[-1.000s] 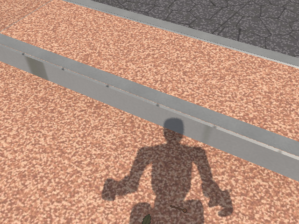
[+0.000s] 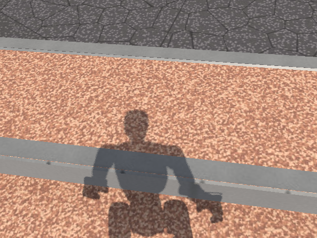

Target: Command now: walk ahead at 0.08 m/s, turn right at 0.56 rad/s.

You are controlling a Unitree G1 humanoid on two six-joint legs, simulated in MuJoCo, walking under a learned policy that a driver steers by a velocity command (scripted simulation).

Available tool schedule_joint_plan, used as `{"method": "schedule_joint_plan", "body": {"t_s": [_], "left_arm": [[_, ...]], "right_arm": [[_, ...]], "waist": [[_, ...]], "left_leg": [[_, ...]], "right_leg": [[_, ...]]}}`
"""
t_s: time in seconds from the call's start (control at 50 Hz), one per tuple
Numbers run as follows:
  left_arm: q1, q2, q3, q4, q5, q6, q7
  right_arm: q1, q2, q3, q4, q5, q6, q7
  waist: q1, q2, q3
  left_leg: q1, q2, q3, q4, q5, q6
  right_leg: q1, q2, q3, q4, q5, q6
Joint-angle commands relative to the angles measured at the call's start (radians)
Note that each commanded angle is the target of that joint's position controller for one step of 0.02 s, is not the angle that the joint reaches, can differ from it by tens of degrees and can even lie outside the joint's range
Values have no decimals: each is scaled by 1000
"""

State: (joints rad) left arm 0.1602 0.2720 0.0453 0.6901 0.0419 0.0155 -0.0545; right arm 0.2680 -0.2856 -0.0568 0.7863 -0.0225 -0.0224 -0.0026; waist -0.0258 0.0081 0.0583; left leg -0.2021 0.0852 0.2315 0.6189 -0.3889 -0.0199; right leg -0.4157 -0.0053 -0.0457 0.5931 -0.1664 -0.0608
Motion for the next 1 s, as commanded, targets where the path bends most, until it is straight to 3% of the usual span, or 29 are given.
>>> {"method": "schedule_joint_plan", "body": {"t_s": [0.02,0.04,0.08,0.12,0.14,0.16,0.2,0.24,0.34,0.4,0.44,0.46,0.48,0.5,0.52,0.54,0.58,0.64,0.7,0.78,0.82,0.86,0.88,0.9,0.92,0.94,0.96,0.98,1.0], "left_arm": [[178,318,90,-37,-23,-16,25],[213,278,90,-26,-48,-6,26],[109,194,64,-24,-37,9,38],[34,146,50,-37,-38,12,46],[41,149,50,-35,-38,9,43],[-39,182,63,-98,-53,-9,60],[-26,193,68,-93,-54,-20,83],[0,197,72,-86,-56,-13,96],[-23,207,80,-107,-47,6,94],[-34,203,81,-120,-54,20,86],[-47,188,76,-128,-69,28,88],[-17,149,65,-130,-66,29,88],[6,115,59,-162,-69,21,83],[4,206,86,-151,-51,9,80],[25,251,105,-130,-56,10,76],[51,235,106,-106,-58,20,77],[62,180,92,-100,-55,37,76],[-27,135,72,-148,-68,31,69],[-56,114,58,-176,-60,25,56],[-34,130,61,-185,-60,29,41],[-1,125,64,-180,-58,33,37],[74,150,76,-153,-53,31,44],[113,228,93,-161,-49,28,59],[86,285,94,-177,-20,18,63],[104,215,78,-174,-8,-1,58],[67,190,64,-157,-9,-15,57],[44,187,67,-145,-30,-19,61],[73,145,43,-106,-17,-5,59],[65,130,38,-101,-17,0,53]], "right_arm": [[65,-72,-15,-108,-7,34,-6],[29,-107,-19,-94,-17,51,-9],[-27,-94,-17,-89,1,50,-8],[-9,-107,-20,-70,-16,51,-10],[-1,-104,-19,-65,-16,56,-9],[-89,-132,-39,-102,29,34,-31],[-101,-107,-32,-105,24,18,-56],[-117,-90,-29,-107,21,13,-61],[-135,-92,-31,-108,29,-1,-37],[-122,-106,-36,-106,36,-18,-21],[-72,-120,-46,-90,33,-25,-13],[-47,-177,-61,-90,18,-22,-17],[-82,-272,-79,-94,-11,-6,-22],[-117,-218,-70,-121,-32,-9,-20],[-169,-165,-53,-143,-23,-11,-26],[-212,-136,-46,-151,-6,-10,-30],[-216,-115,-35,-153,15,-5,-38],[-148,-135,-41,-141,6,12,-47],[-127,-175,-56,-135,8,22,-44],[-135,-210,-70,-129,25,25,-25],[-139,-213,-70,-117,44,22,-19],[-98,-162,-53,-87,55,15,-14],[-79,-91,-28,-100,10,9,-6],[-131,-66,-13,-146,-9,4,-9],[-183,-141,-35,-137,6,8,-17],[-180,-152,-42,-128,26,15,-18],[-142,-147,-44,-102,26,18,-19],[-81,-93,-21,-77,-23,47,9],[-49,-98,-23,-54,-28,61,28]], "waist": [[50,-334,-188],[86,-189,-215],[42,-122,-94],[14,-132,-104],[12,-112,-128],[18,-94,-154],[23,-87,-183],[37,-101,-176],[42,-141,-146],[35,-162,-152],[-2,-149,-155],[7,-55,-177],[64,245,-134],[38,240,-121],[59,159,-116],[75,121,-101],[60,116,-78],[0,144,-77],[-25,164,-119],[-19,182,-132],[8,177,-134],[44,99,-153],[30,-131,-205],[36,-326,-205],[100,-192,-239],[71,-165,-201],[53,-133,-193],[26,-159,-138],[22,-183,-122]], "left_leg": [[-365,-114,-102,466,-333,-14],[-381,-73,-230,555,-286,-14],[-390,-35,-266,504,-117,-5],[-320,-41,-257,460,-32,-9],[-297,-52,-258,456,-22,-12],[-331,-63,-305,456,-37,-33],[-350,-67,-332,364,-9,-58],[-345,-83,-339,273,26,-74],[-220,-122,-330,102,50,-72],[-155,-133,-323,-32,65,-47],[-16,-111,-308,-243,204,-13],[104,40,-418,-295,225,45],[135,243,-663,-332,351,191],[64,331,-743,-349,407,288],[37,289,-651,-331,407,268],[30,219,-551,-315,388,220],[45,165,-444,-305,412,199],[124,155,-371,-314,455,224],[167,187,-334,-296,514,238],[127,215,-285,-273,554,229],[113,214,-278,-222,555,206],[-3,160,-208,-95,454,113],[-207,75,-116,134,134,14],[-416,-38,-141,318,-269,-46],[-406,-15,-246,464,-280,-54],[-403,-6,-266,496,-222,-46],[-418,0,-260,475,-146,-43],[-354,-3,-232,404,-33,-27],[-309,-21,-203,399,18,-26]], "right_leg": [[385,-385,645,-260,419,-239],[401,-354,593,-269,348,-264],[288,-241,435,-287,226,-205],[247,-170,358,-286,280,-163],[247,-165,349,-276,329,-162],[233,-200,402,-277,304,-191],[268,-193,419,-273,221,-188],[264,-170,437,-278,96,-177],[159,-127,486,-278,-27,-158],[185,-119,541,-237,51,-142],[141,-70,527,-177,41,-89],[39,-13,460,-58,-135,-34],[-175,155,239,139,-384,29],[-214,105,217,390,-440,77],[-196,76,221,503,-374,93],[-194,67,201,553,-318,112],[-229,52,173,625,-243,146],[-260,14,103,501,-199,173],[-184,-24,71,349,-224,174],[-33,-18,5,167,-212,136],[57,1,-4,9,-148,97],[290,17,22,-229,81,31],[494,-184,280,-237,414,-30],[478,-399,510,-212,602,-239],[427,-380,469,-228,533,-285],[384,-319,381,-234,461,-238],[385,-258,337,-262,220,-185],[344,-200,285,-313,172,-121],[307,-164,262,-350,59,-107]]}}
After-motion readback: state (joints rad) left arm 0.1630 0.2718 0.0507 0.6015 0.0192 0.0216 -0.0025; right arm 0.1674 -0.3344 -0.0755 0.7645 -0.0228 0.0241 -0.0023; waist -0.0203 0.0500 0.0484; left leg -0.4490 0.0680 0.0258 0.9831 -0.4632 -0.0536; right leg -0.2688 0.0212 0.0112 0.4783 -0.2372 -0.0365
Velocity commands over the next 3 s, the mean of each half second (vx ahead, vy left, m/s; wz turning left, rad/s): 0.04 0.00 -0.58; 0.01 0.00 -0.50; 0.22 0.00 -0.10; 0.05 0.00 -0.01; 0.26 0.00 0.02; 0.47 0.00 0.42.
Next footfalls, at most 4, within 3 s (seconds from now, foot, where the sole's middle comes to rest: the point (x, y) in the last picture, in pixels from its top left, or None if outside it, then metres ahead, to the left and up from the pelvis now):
0.46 left None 0.14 0.14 -0.76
0.86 right None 0.02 -0.11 -0.76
1.28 left None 0.18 0.02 -0.76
1.66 right None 0.18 -0.21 -0.76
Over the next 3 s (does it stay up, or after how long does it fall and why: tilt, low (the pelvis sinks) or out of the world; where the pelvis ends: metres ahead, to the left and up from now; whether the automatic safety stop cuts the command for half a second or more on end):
stays up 0.42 -0.31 0.01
